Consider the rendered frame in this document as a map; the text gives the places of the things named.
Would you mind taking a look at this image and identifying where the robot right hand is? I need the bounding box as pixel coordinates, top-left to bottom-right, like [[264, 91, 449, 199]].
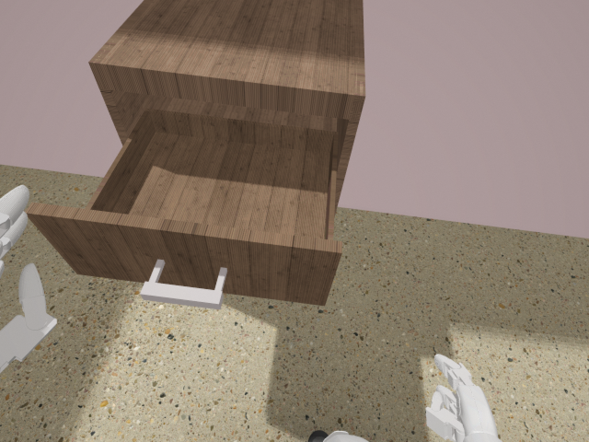
[[426, 354, 498, 442]]

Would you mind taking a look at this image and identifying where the handle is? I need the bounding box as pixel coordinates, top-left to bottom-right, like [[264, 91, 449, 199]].
[[140, 259, 227, 309]]

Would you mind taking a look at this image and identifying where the robot left hand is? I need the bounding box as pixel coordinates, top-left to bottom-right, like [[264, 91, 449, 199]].
[[0, 185, 57, 373]]

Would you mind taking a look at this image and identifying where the drawer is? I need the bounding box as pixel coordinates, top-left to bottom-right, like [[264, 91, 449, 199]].
[[25, 109, 342, 306]]

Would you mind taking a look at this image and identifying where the cabinet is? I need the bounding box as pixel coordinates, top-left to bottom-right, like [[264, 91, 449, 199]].
[[88, 0, 365, 217]]

